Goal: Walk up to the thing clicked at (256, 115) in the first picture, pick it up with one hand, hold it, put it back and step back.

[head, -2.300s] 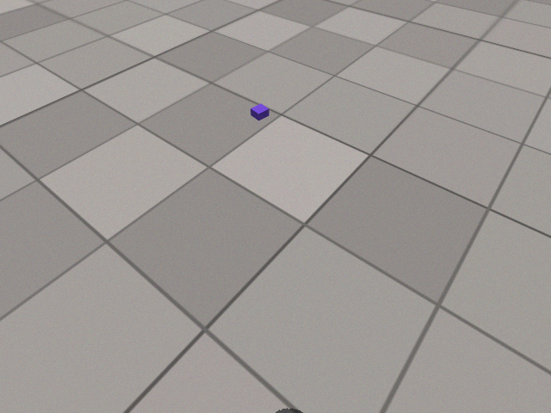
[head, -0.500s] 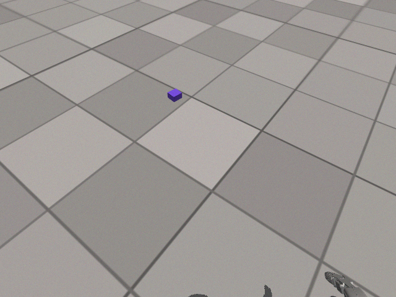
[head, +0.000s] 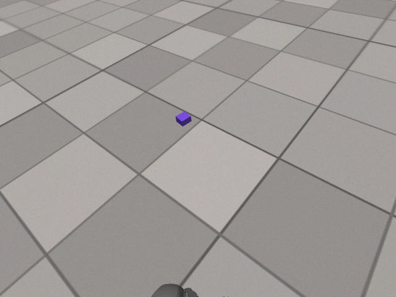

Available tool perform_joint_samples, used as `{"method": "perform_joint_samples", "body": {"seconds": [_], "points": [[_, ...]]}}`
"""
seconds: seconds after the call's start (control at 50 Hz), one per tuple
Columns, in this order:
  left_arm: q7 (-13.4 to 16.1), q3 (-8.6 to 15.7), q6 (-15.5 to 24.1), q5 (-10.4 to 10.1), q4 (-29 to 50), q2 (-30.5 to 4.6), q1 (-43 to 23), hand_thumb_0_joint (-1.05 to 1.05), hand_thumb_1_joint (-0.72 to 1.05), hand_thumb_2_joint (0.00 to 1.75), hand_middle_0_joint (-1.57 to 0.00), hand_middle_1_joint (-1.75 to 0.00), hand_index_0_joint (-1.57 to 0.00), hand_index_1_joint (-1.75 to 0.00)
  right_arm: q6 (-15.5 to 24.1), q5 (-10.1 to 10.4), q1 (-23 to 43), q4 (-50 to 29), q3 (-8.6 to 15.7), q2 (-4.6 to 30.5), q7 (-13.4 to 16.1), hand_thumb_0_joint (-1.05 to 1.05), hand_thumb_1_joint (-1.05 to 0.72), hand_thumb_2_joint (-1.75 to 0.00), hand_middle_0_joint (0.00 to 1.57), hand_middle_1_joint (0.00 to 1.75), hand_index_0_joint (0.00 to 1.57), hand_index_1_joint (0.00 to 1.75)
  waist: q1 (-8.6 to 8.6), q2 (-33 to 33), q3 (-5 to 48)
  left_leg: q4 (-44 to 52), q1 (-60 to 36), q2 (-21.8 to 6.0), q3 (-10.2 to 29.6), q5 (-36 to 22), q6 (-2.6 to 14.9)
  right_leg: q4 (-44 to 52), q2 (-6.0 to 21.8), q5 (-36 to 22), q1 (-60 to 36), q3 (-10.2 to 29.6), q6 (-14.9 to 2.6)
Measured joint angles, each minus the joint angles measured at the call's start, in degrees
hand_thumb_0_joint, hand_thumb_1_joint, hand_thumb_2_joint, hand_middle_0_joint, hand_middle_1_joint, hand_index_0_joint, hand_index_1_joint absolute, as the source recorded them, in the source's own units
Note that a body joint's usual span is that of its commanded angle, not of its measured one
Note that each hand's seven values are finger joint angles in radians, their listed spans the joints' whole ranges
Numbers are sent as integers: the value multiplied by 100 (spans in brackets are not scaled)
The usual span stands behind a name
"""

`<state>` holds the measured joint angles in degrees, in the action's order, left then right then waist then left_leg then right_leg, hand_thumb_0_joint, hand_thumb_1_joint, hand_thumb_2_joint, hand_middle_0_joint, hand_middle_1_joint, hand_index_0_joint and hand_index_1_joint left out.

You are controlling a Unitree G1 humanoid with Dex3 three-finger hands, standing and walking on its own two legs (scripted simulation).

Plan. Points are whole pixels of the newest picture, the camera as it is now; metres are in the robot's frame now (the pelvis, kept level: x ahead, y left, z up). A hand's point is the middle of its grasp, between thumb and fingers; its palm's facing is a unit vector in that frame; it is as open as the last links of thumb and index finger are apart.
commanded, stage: walk up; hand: left
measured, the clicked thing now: (183, 118) +1.45 +0.26 -0.75
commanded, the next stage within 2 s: none
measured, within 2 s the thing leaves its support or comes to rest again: neither
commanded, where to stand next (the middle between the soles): +1.04 +0.01 m, yaw -2 degrees
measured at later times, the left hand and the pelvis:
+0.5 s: hand (108, 221) +0.33 +0.29 -0.14, palm faces -0.07 -0.94 -0.34, open 7.4 cm; pelvis +0.26 +0.02 +0.00, yaw -1 degrees
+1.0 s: hand (134, 163) +0.54 +0.27 -0.14, palm faces -0.01 -0.93 -0.36, open 7.4 cm; pelvis +0.49 -0.01 -0.01, yaw +0 degrees
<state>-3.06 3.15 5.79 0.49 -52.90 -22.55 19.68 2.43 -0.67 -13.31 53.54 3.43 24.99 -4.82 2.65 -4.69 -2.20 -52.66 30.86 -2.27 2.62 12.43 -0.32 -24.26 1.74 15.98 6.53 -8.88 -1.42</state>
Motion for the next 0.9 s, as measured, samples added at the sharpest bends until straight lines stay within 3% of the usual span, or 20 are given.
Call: {"method": "perform_joint_samples", "body": {"seconds": [0.06, 0.16, 0.18, 0.22, 0.28, 0.32, 0.44, 0.5, 0.58, 0.64, 0.68, 0.72, 0.76, 0.82, 0.9], "points": [[-4, 18, -12, 25, 10, -11, 72, 1, 90, 90, -20, -31, -21, -30, -52, -33, 142, -67, -10, -61, -66, 1, -91, -90, 21, 30, 20, 30, 44, 110, -132, 866, 74, -98, -125, -365, 17, 259, -34, 147, -390, -85, 55], [13, 23, -97, 50, 17, -110, 184, 1, 90, 90, -20, -31, -21, -30, -79, -48, 405, -164, 16, -121, -106, 1, -91, -90, 21, 30, 20, 30, 155, 294, -246, 1986, -323, -111, -557, -580, 226, 109, -26, 771, -883, -155, 208], [29, 16, -128, 40, 11, -139, 228, 1, 90, 90, -20, -31, -21, -30, -42, -61, 434, -214, 24, -121, -97, 1, -91, -90, 21, 30, 20, 30, 164, 348, -235, 2140, -495, -54, -625, -602, 291, -158, 27, 1009, -886, -135, 211], [94, 0, -237, -2, -51, -162, 163, 1, 90, 90, -20, -31, -21, -30, 73, -133, 530, -333, 85, -170, -25, 1, -91, -90, 21, 30, 20, 30, 120, 571, -333, 1759, -542, 125, -767, -483, 353, -1511, 313, 1268, -493, 76, 33], [137, -115, -320, -69, -99, -99, -9, 1, 90, 90, -20, -30, -21, -30, 163, 18, 518, -518, 90, -220, 84, 1, -91, -90, 21, 30, 20, 30, -20, 577, -356, 1531, -771, 137, -786, -10, 386, -3775, 52, 1048, 601, 886, -140], [111, -144, -282, -100, -62, -123, -101, 1, 91, 90, -20, -30, -20, -30, 180, 78, 418, -557, 22, -280, 142, 0, -91, -90, 21, 30, 20, 30, -62, 666, -315, 1840, -1146, 153, -854, 33, 352, -4226, 65, 698, 1211, 1091, -143], [-71, -73, -256, -37, 113, -202, -333, 1, 91, 90, -20, -30, -20, -30, 272, 43, -21, -502, -67, -268, 158, 0, -91, -90, 21, 30, 20, 30, -203, 765, -192, 2700, -2105, 199, -964, 130, 319, -3087, 471, -27, 2269, 990, 111], [-159, -35, -294, 16, 112, -219, -460, 1, 91, 90, -20, -30, -20, -30, 279, 29, -226, -444, -37, -178, 139, 0, -91, -90, 21, 30, 21, 30, -306, 709, -185, 2901, -2462, 198, -983, 293, 266, -2178, 590, -464, 2391, 854, 134], [-213, 22, -293, 37, 65, -223, -643, 1, 91, 90, -20, -30, -20, -30, 215, 28, -482, -337, 9, -46, 141, 1, -90, -90, 21, 30, 21, 30, -442, 586, -160, 2804, -2779, 149, -963, 713, 90, -1169, 533, -928, 2168, 726, 49], [-185, 64, -214, 54, 76, -248, -718, 1, 91, 90, -20, -30, -20, -30, 143, 27, -688, -282, 27, 22, 178, 1, -90, -90, 21, 30, 20, 30, -489, 464, -96, 2229, -2843, 2, -909, 1308, -22, -722, 310, -942, 1712, 562, -27], [-107, 100, -121, 61, 127, -166, -839, 1, 91, 90, -20, -30, -20, -30, 66, 42, -669, -187, 31, 36, 237, 1, -91, -90, 21, 30, 20, 30, -456, 264, -190, 965, -2434, -168, -676, 1508, 120, -1111, 158, -627, 1677, 444, 22], [-58, 46, -64, -11, 239, -79, -875, 1, 91, 90, -20, -30, -20, -30, -7, 50, -576, -93, -21, 16, 271, 1, -91, -90, 21, 30, 20, 30, -381, 235, -271, -383, -1839, 9, -422, 1470, 188, -1197, 159, -401, 1515, 435, 16], [-14, -24, -52, -62, 307, 24, -831, 0, 91, 90, -20, -30, -20, -30, -31, 86, -477, -50, -59, 19, 268, 1, -91, -90, 21, 30, 20, 30, -308, 172, -293, -1031, -1309, 73, -332, 1200, 227, -977, 136, -361, 1236, 425, 3], [14, -87, -71, -65, 322, 96, -676, 0, 91, 90, -20, -30, -21, -30, -7, 71, -354, -107, -68, -7, 193, 1, -91, -90, 21, 30, 20, 30, -259, 112, -254, -814, -736, -60, -314, 814, 180, -571, 70, -357, 831, 390, -15], [-7, -94, -97, -11, 325, 63, -440, 0, 90, 90, -20, -31, -21, -30, -11, -9, -222, -175, -37, -55, 79, 1, -91, -90, 21, 30, 20, 30, -199, 127, -188, 304, -357, -278, -361, 482, 53, -314, -7, -198, 453, 341, -29]]}}
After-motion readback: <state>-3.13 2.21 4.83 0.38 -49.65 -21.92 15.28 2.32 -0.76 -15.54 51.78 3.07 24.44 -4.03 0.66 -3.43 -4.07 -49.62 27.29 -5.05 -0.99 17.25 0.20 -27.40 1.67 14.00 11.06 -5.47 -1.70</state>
